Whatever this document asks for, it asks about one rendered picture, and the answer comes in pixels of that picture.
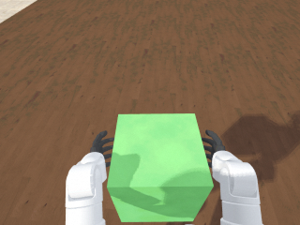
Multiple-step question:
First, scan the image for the carton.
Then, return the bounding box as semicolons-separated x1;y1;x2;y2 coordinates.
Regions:
107;113;214;222

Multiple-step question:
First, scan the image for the robot right hand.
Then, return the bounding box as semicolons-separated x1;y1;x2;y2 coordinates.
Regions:
201;129;226;168

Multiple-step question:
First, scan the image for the left robot forearm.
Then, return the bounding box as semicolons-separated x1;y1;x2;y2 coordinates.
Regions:
66;152;107;225

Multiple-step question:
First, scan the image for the robot left hand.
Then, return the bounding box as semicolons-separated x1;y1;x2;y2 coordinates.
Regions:
90;130;114;168

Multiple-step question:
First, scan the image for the right robot forearm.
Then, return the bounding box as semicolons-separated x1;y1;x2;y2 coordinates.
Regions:
212;150;263;225

